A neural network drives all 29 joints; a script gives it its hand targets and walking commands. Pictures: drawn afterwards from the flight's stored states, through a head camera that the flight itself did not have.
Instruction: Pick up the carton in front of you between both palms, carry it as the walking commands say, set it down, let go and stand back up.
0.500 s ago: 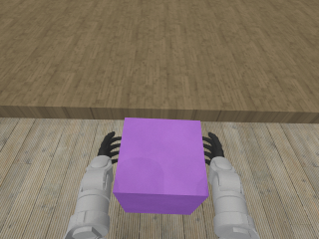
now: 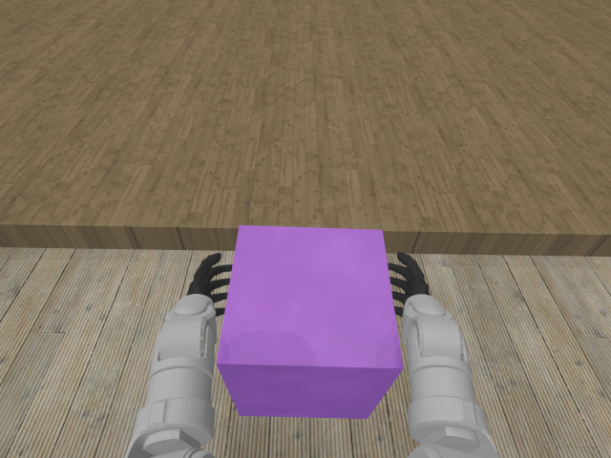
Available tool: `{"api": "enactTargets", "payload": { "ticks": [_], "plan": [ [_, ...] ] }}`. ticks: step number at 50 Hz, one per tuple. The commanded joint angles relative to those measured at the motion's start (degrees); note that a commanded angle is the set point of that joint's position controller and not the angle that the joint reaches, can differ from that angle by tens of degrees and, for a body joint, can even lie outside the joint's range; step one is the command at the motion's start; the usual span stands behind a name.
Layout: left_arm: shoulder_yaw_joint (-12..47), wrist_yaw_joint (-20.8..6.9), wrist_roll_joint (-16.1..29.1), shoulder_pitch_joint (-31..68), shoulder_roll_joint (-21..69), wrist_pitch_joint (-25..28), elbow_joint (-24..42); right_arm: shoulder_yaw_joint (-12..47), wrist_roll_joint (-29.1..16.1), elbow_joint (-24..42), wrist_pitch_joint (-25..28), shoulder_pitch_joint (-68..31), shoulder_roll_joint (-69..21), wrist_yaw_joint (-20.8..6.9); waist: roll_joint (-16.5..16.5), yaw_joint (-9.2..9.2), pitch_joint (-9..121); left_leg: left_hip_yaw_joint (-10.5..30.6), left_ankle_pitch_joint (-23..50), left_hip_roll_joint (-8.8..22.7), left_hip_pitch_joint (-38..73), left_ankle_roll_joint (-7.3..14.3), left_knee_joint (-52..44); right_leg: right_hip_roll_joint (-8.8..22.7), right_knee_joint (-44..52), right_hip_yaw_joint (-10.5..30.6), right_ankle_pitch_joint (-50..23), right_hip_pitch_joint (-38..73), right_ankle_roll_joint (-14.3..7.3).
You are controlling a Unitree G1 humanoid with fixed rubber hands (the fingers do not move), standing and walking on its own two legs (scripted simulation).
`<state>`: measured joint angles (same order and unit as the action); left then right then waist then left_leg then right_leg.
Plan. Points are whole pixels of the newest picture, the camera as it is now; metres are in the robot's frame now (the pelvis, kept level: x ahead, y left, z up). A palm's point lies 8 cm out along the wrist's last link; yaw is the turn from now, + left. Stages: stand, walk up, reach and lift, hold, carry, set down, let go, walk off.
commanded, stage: reach and lift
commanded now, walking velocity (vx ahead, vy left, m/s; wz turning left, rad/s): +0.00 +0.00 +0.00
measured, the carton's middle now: (307, 327) +0.31 +0.00 -0.05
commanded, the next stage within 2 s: hold in 0.64 s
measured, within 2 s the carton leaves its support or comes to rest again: neither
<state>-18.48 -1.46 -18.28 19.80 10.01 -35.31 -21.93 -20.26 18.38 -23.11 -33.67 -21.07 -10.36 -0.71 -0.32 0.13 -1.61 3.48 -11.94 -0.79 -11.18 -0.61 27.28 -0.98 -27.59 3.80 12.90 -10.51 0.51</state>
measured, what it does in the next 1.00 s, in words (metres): stands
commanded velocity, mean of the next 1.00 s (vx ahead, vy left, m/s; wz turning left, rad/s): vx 0.02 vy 0.00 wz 0.00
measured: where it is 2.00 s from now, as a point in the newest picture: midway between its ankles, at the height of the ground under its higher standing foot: (306, 408)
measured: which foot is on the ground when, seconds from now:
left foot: down 0.00-1.00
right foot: down 0.00-1.00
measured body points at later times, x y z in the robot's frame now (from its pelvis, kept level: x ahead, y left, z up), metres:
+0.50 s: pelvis +0.02 +0.00 +0.01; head -0.01 +0.00 +0.46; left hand +0.32 +0.15 +0.03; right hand +0.33 -0.15 +0.03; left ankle +0.04 +0.13 -0.74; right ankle +0.03 -0.13 -0.74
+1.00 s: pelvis +0.01 +0.00 +0.01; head -0.04 +0.00 +0.45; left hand +0.31 +0.15 +0.05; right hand +0.31 -0.15 +0.05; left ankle +0.04 +0.13 -0.74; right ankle +0.03 -0.13 -0.74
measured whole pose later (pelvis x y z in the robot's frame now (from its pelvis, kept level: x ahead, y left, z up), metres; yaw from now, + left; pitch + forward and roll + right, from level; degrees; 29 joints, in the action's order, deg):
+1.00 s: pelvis +0.01 +0.00 +0.01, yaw +0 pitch -8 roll +0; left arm -12.2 -0.8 -15.8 15.1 8.7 -44.6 -13.0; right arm -13.8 16.3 -13.9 -43.2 -16.3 -9.0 -0.4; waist -0.2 0.0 -1.3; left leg 3.5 -10.4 -0.6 -3.8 -0.7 21.7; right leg -0.8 -22.2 3.8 11.4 -3.2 0.5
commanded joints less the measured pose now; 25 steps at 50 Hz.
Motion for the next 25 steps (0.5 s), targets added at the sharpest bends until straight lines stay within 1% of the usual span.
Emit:
{"api": "enactTargets", "payload": {
  "ticks": [1,15,20,25],
  "plan": [
    [31.9,-13.2,13.0,32.4,53.7,1.9,0.1,31.8,-12.5,-3.2,0.2,-28.8,-54.5,-14.5,0.5,0.07,15.8,0.0,2.1,-4.3,6.9,0.8,-5.1,-4.1,6.0,-0.3,-2.5,2.0,-0.8],
    [34.3,-12.2,14.8,24.4,53.0,0.0,5.8,34.1,-13.9,3.1,-1.5,-21.3,-52.5,-14.0,0.6,-0.06,16.5,0.7,13.0,-4.5,11.4,0.1,-6.9,-4.8,7.8,0.0,-12.1,6.2,-0.4],
    [35.1,-12.0,15.5,22.7,52.5,-0.7,7.8,35.2,-14.6,5.1,-2.2,-19.5,-52.3,-13.8,0.5,0.01,16.3,0.8,14.8,-4.6,12.1,0.0,-7.3,-4.8,8.2,0.2,-14.0,7.2,-0.2],
    [35.6,-12.0,15.9,22.0,52.0,-1.3,9.2,35.9,-15.2,6.4,-2.9,-18.8,-52.3,-13.6,0.4,0.07,15.8,0.7,15.0,-4.7,12.3,0.1,-7.6,-4.7,8.5,0.4,-14.6,7.7,-0.1]
  ]
}}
